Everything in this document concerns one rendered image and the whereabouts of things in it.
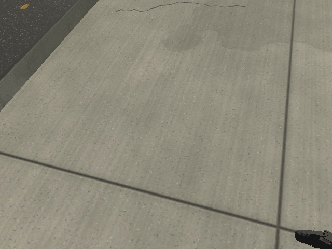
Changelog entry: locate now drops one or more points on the robot right hand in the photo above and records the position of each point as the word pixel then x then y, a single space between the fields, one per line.
pixel 317 239

